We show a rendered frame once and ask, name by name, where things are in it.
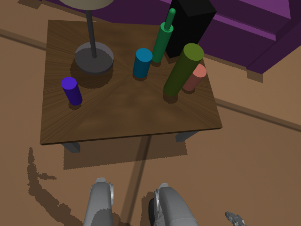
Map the desk lamp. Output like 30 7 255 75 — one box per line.
60 0 114 75

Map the coffee table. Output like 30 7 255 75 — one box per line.
40 20 222 153

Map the sofa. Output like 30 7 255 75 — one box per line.
39 0 301 74

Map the right robot hand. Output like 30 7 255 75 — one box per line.
225 211 248 226

